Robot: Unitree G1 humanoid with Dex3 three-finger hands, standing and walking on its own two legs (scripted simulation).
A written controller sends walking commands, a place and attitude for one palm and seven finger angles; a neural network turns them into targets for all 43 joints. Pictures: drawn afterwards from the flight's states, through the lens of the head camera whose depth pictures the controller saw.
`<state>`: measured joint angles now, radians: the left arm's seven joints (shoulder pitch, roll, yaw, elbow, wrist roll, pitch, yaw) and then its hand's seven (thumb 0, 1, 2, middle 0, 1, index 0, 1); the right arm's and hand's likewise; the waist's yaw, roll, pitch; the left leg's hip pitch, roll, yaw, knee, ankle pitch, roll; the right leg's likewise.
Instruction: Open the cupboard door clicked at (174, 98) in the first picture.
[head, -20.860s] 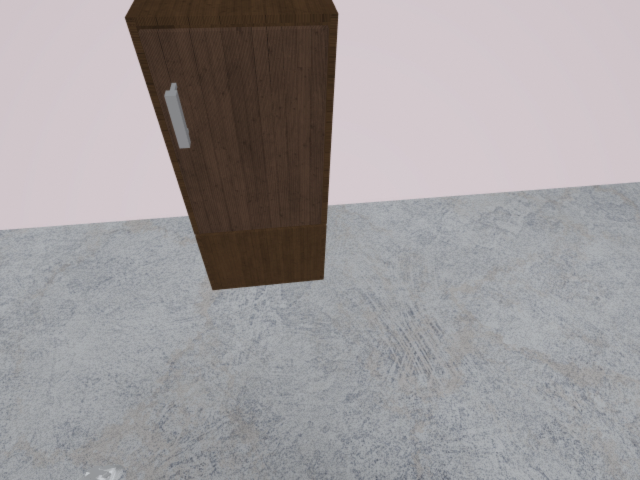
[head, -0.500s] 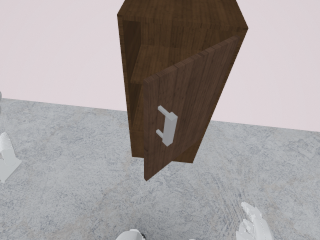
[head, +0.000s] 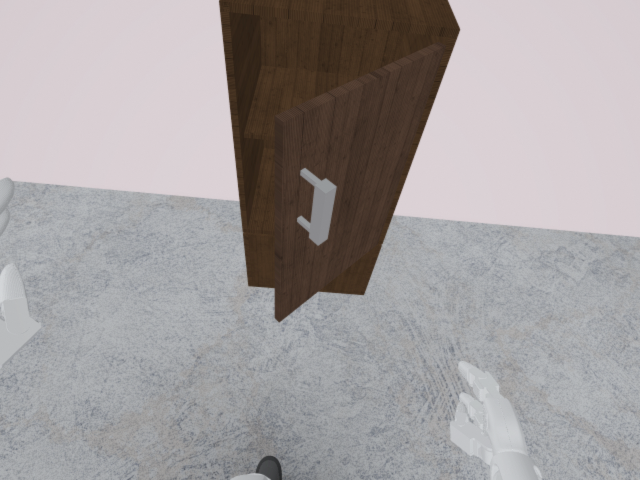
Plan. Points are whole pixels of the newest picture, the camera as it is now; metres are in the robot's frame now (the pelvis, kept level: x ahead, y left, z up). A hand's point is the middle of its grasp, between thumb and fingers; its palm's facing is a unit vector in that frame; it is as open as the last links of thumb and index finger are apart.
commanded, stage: stop stepping back and stand still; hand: left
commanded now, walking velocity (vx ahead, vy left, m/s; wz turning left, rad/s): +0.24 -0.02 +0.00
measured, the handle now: (312, 206) +0.53 +0.05 -0.01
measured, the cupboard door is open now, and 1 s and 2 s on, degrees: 46 46 46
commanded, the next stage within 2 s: let the arm hang, fingers relaxed in 0.72 s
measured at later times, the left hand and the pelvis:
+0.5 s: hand out of the picture +0.13 +0.26 +0.16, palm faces +0.42 -0.79 -0.46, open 7.4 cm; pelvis -0.07 +0.00 -0.01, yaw +1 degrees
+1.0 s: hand out of the picture +0.08 +0.25 -0.09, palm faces +0.07 -0.93 -0.37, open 7.4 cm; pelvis -0.09 +0.01 -0.01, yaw +2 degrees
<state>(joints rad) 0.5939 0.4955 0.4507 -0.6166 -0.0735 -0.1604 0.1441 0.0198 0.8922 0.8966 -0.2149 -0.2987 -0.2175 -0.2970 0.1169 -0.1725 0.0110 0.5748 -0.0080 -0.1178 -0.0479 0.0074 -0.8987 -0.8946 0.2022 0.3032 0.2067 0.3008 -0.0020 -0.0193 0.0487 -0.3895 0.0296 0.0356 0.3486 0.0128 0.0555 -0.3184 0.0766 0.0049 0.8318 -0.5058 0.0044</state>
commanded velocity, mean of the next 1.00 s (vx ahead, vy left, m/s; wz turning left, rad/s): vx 0.07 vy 0.02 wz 0.00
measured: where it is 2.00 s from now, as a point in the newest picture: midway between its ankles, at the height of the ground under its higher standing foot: outside the picture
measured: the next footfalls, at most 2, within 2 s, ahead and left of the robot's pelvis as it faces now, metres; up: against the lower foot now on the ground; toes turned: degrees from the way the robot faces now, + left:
right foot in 0.10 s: -0.04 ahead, -0.11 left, +0.00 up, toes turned -1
left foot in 0.30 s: +0.00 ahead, +0.11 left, +0.00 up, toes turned +4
